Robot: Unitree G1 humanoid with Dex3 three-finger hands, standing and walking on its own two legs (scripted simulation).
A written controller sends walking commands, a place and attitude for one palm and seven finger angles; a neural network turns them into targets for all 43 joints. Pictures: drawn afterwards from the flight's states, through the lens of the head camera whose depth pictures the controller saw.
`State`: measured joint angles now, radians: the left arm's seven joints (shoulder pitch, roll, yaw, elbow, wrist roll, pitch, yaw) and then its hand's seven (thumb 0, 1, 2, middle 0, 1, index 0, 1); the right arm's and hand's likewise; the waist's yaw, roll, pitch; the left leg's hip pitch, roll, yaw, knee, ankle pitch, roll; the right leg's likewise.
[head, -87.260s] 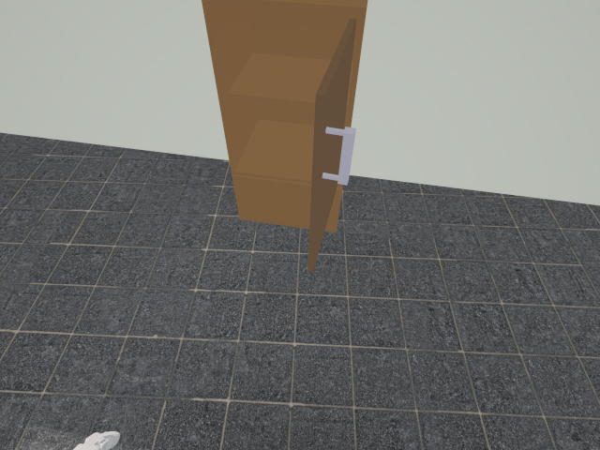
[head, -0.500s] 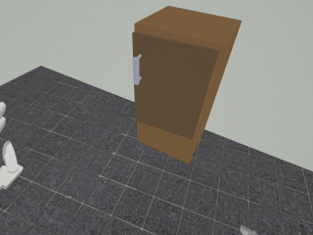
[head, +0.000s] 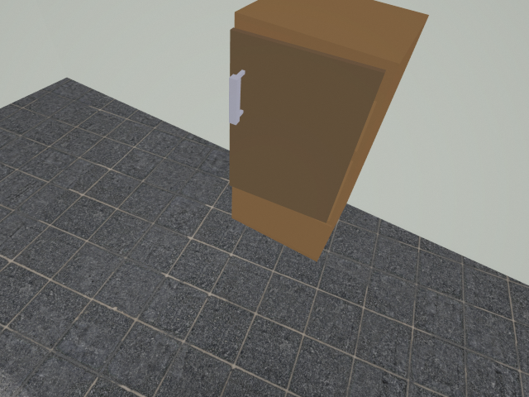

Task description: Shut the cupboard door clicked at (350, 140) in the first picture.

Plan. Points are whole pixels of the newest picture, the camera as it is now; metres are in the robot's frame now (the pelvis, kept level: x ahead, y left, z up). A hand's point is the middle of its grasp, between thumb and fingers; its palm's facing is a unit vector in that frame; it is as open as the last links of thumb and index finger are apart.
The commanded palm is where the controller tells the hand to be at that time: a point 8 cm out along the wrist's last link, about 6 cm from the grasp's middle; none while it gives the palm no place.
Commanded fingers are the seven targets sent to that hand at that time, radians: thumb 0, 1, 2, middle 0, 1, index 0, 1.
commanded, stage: let the arm hang, fingers relaxed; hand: left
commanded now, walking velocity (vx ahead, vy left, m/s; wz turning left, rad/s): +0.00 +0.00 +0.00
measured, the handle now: (238, 97) +0.89 +0.11 -0.04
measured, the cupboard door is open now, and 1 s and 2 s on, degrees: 5 5 5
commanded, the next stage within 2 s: look to check the result in 0.74 s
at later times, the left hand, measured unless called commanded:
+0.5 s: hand out of the picture -0.01 +0.16 -0.17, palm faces +0.01 -0.98 -0.19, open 7.4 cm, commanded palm none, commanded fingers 0.00 0.90 0.90 -0.20 -0.30 -0.20 -0.30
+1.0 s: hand out of the picture -0.02 +0.14 -0.17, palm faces +0.01 -0.98 -0.18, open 7.4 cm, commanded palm none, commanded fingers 0.00 0.90 0.90 -0.20 -0.30 -0.20 -0.30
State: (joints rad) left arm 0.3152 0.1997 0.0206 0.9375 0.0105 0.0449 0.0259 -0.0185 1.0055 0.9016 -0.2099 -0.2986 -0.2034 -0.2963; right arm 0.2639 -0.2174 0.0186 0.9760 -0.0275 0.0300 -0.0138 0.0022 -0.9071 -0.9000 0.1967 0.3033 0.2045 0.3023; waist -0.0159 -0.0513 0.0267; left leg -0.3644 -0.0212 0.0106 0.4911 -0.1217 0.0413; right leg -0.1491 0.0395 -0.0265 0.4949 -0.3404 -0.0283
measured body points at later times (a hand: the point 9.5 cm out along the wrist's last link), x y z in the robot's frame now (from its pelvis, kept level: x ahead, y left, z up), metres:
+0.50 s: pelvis +0.02 -0.01 +0.01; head +0.00 -0.01 +0.46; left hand -0.01 +0.21 -0.15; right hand +0.01 -0.23 -0.16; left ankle +0.09 +0.09 -0.73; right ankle -0.05 -0.10 -0.73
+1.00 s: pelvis +0.03 -0.02 +0.01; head +0.04 -0.01 +0.46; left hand -0.02 +0.20 -0.15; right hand +0.00 -0.23 -0.15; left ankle +0.09 +0.09 -0.73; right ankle -0.05 -0.10 -0.73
